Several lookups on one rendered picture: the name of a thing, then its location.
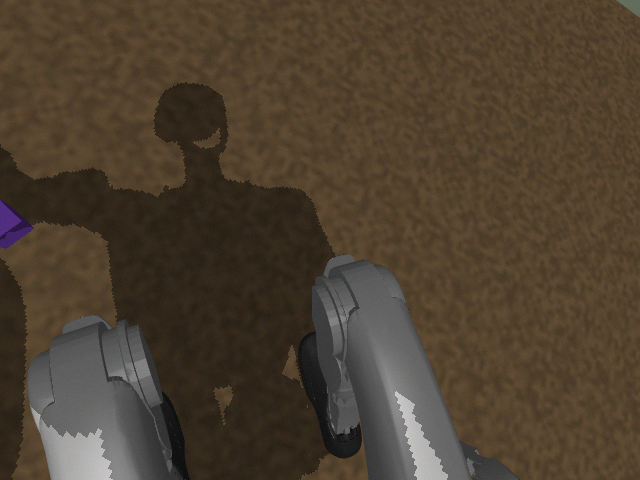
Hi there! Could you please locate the left robot foot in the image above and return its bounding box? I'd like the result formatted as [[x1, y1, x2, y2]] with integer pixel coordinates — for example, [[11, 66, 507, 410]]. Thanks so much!
[[160, 391, 190, 480]]

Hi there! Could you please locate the right robot hand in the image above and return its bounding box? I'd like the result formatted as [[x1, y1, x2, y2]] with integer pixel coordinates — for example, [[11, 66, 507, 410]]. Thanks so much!
[[460, 441, 520, 480]]

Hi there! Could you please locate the right robot foot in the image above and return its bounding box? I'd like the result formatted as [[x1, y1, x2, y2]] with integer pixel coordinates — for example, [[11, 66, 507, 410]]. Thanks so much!
[[298, 332, 362, 459]]

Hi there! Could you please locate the cube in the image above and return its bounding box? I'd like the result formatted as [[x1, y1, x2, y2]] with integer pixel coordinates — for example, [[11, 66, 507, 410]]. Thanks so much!
[[0, 200, 34, 249]]

